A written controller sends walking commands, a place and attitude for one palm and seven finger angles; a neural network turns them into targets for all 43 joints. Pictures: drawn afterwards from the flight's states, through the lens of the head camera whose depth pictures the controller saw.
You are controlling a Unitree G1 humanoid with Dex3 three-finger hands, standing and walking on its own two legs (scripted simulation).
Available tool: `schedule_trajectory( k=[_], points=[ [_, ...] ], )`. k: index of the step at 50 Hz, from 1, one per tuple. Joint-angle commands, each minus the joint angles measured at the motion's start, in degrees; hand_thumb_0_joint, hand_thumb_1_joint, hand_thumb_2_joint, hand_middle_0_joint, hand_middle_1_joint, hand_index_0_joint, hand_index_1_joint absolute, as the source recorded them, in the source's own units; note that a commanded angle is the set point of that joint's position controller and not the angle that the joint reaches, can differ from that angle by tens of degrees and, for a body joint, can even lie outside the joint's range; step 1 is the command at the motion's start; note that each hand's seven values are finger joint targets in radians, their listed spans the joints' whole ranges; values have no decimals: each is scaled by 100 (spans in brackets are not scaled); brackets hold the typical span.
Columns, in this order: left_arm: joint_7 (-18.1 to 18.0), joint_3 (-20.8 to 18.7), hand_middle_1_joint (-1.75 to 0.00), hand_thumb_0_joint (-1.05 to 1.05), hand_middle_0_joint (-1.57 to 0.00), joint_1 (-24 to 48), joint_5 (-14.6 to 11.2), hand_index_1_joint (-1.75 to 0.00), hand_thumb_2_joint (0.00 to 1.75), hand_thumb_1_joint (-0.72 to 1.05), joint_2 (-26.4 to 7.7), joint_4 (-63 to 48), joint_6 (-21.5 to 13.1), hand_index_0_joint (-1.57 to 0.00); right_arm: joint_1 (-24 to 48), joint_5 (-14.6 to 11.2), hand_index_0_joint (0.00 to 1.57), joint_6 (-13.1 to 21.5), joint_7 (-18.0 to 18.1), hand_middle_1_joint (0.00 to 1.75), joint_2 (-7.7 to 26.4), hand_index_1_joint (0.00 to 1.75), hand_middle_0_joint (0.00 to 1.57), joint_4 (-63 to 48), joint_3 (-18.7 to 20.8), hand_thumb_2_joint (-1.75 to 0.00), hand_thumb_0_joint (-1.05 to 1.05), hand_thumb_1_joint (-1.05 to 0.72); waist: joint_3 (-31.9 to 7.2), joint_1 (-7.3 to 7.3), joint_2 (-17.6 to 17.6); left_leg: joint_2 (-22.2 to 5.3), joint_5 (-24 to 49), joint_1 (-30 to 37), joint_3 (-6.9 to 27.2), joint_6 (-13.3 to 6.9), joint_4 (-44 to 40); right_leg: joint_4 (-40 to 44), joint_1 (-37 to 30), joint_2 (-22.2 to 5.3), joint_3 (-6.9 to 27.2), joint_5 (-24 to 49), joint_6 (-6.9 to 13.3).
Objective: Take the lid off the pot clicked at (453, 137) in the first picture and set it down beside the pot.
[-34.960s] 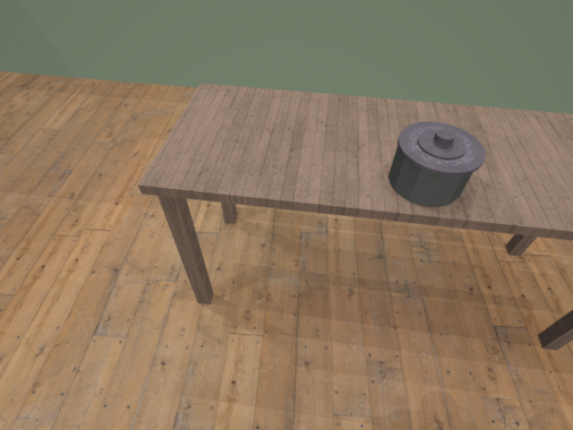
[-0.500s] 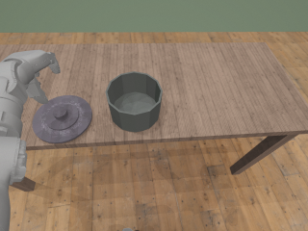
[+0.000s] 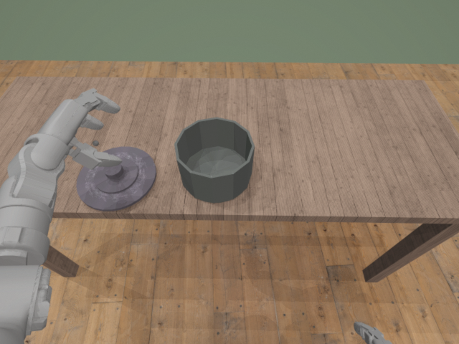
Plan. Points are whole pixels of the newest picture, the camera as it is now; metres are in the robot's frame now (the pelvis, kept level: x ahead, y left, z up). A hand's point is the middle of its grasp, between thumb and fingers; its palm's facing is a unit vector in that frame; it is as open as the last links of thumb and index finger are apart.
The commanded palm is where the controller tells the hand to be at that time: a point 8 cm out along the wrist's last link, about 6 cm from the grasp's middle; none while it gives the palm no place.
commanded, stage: draw the hand back to the body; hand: left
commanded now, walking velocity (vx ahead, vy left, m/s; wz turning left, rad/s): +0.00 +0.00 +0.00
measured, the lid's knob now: (113, 170) +0.49 +0.31 -0.07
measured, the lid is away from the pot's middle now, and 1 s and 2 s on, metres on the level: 0.25 0.25 0.25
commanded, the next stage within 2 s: step back with the hand held close in 1.68 s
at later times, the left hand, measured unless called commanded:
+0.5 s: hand (92, 151) +0.37 +0.23 +0.14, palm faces +0.39 -0.87 -0.30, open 9.5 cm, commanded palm +0.31 +0.27 +0.16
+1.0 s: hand (80, 196) +0.28 +0.21 +0.16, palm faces +0.41 -0.86 -0.30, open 7.6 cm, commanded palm +0.23 +0.25 +0.17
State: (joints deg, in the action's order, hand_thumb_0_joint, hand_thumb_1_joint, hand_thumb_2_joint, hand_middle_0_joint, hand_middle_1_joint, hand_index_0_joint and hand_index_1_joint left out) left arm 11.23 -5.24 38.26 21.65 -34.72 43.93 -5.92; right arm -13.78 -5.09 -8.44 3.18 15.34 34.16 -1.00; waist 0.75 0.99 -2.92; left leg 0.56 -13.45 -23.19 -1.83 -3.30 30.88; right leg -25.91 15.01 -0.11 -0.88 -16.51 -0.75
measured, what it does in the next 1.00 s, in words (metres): stands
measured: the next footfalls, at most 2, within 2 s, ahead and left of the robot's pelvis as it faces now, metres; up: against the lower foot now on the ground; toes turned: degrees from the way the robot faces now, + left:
none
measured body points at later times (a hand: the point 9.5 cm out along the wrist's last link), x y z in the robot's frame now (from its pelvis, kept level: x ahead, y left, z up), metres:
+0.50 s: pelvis +0.03 -0.04 +0.01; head +0.04 -0.06 +0.46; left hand +0.34 +0.27 +0.16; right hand +0.16 -0.30 -0.10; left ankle +0.02 +0.08 -0.74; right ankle -0.04 -0.14 -0.74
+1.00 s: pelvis +0.02 -0.05 +0.01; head +0.01 -0.07 +0.46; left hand +0.25 +0.26 +0.17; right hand +0.20 -0.28 -0.08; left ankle +0.02 +0.08 -0.74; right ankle -0.04 -0.14 -0.74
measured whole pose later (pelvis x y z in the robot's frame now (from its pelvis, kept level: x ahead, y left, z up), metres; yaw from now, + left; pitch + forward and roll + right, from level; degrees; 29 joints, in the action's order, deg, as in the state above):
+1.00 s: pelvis +0.02 -0.05 +0.01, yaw +0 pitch -3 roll +0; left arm -4.5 -17.9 -7.4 -5.6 -19.5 -4.1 -5.1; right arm -9.2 -2.3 3.3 2.7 14.1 36.7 -0.9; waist 1.4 -1.8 -3.9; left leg -1.5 -12.4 -8.4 -1.5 0.5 23.6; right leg -20.7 1.5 2.0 -0.9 -16.4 2.1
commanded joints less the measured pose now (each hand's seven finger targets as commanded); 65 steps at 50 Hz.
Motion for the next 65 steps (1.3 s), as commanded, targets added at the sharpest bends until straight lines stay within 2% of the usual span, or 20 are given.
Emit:
schedule_trajectory(
  k=[1,2,3,5,9,12,15,17,18,23,27,29,33,41,47,50,57,60,62,65],
  points=[
    [-1215,-1249,-92,0,-31,2429,-1877,-92,55,4,-1168,-1844,-283,-31,-111,89,20,592,184,30,872,30,20,-473,190,-90,0,-90,-2072,198,-44,-336,1222,2649,391,38,-432,488,151,122,-82,1379,396],
    [-1325,-1405,-91,0,-31,2303,-1929,-91,56,6,-1269,-2037,-305,-31,-41,139,20,670,168,30,886,30,20,-424,178,-90,0,-90,-2045,151,-404,-336,1376,2692,382,86,-430,499,115,106,-58,1418,399],
    [-1401,-1379,-89,0,-31,2012,-1998,-89,56,8,-1041,-1999,-276,-31,-19,157,20,733,134,30,829,30,20,-410,169,-90,0,-90,-1859,139,-623,-306,1415,2623,350,114,-447,526,63,111,-67,1465,399],
    [-1512,-1529,-86,0,-30,1540,-2143,-86,58,12,-956,-2477,-287,-30,80,176,20,870,77,30,806,30,20,-447,178,-90,0,-90,-1909,46,-749,-304,1754,2692,355,139,-450,496,-180,103,-103,1743,406],
    [-1601,-1588,-80,0,-29,551,-2328,-80,62,21,-656,-2874,-200,-29,204,206,20,1006,-5,30,791,30,20,-457,226,-90,0,-90,-1674,3,-224,-293,2081,2406,211,100,-411,458,-506,105,-112,2301,334],
    [-1655,-1809,-75,0,-28,107,-2377,-75,64,27,-788,-3514,-217,-28,319,217,20,1113,-27,30,795,30,20,-484,265,-90,0,-90,-1779,-33,-253,-265,2317,2484,139,67,-349,438,-706,69,-71,2650,299],
    [-1639,-1656,-71,0,-27,-459,-2465,-71,67,34,-446,-3544,-119,-27,381,200,20,1128,-30,30,779,30,20,-475,286,-90,0,-90,-1576,-29,137,-228,2207,2330,36,32,-369,436,-717,85,-72,2833,239],
    [-1651,-1755,-67,0,-27,-452,-2480,-67,69,38,-589,-3907,-137,-27,448,186,20,1148,-22,30,799,30,20,-462,310,-90,0,-90,-1527,-14,121,-203,2157,2351,6,17,-360,450,-774,41,-47,2963,223],
    [-1641,-1600,-66,0,-27,-469,-2477,-66,70,40,-399,-4049,-148,-27,507,185,20,1167,-17,30,759,30,20,-490,288,-90,0,-90,-1597,-12,-90,-156,2182,2434,-18,16,-408,462,-743,74,-28,2903,208],
    [-1689,-1882,-58,0,-25,-1119,-2562,-58,74,51,-533,-4162,-109,-25,619,195,20,1199,16,30,755,30,20,-447,290,-90,0,-90,-1366,-66,287,-109,1837,2262,-79,-14,-453,503,-846,32,-7,3017,145],
    [-1705,-1938,-52,0,-24,-1326,-2582,-52,78,60,-526,-5029,-243,-24,783,199,20,1315,1,30,675,30,20,-505,276,-90,0,-90,-1575,-121,-197,-106,2062,2504,-55,3,-421,486,-996,-4,-2,3167,164],
    [-1706,-1903,-49,0,-23,-1861,-2616,-49,79,64,-300,-4802,-186,-23,792,209,20,1325,-3,30,651,30,20,-494,278,-90,0,-90,-1374,-141,50,-109,2044,2427,-94,2,-439,495,-937,9,-27,3219,137],
    [-1673,-1867,-42,0,-22,-2262,-2675,-42,83,73,-145,-4867,-183,-22,886,210,20,1316,1,30,633,30,20,-526,276,-90,0,-90,-1048,-147,262,-98,1741,2296,-120,4,-540,574,-827,11,-38,2945,125],
    [-1682,-1925,-30,0,-20,-2781,-2730,-30,90,90,-43,-5706,-283,-20,1091,240,20,1440,19,30,548,30,20,-613,240,-90,0,-90,-1037,-226,29,-114,1599,2485,-79,9,-626,711,-833,-7,-30,2579,152],
    [-1681,-1951,-30,0,-20,-3317,-2756,-30,90,90,32,-6250,-342,-20,1154,260,20,1513,11,30,512,30,20,-642,243,-90,0,-90,-913,-247,36,-136,1580,2532,-45,33,-695,802,-818,2,-53,2414,172],
    [-1654,-1778,-30,0,-20,-3676,-2776,-30,90,90,299,-6305,-322,-20,1195,268,20,1511,11,30,482,30,20,-674,229,-90,0,-90,-796,-252,110,-142,1481,2503,-44,34,-742,848,-754,7,-67,2242,168],
    [-1672,-1934,-30,0,-20,-4431,-2769,-30,90,90,191,-6995,-410,-20,1231,314,20,1590,16,30,456,30,20,-706,245,-90,0,-90,-778,-314,-7,-169,1454,2537,-17,40,-766,916,-797,-12,-53,2109,186],
    [-1651,-1722,-30,0,-20,-4879,-2762,-30,90,90,502,-6976,-380,-20,1243,323,20,1592,5,30,421,30,20,-704,233,-90,0,-90,-593,-314,66,-181,1444,2467,-13,57,-791,928,-708,5,-93,2023,184],
    [-1665,-1813,-30,0,-20,-4932,-2756,-30,90,90,331,-7411,-421,-20,1246,325,20,1628,-1,30,434,30,20,-740,243,-90,0,-90,-623,-316,-75,-188,1373,2469,30,68,-803,942,-734,-5,-76,1910,199],
    [-1663,-1864,-30,0,-20,-5537,-2770,-30,90,90,445,-7328,-402,-20,1243,353,20,1615,11,30,411,30,20,-738,247,-90,0,-90,-530,-363,138,-199,1277,2395,17,52,-815,977,-675,5,-97,1780,184]
  ],
)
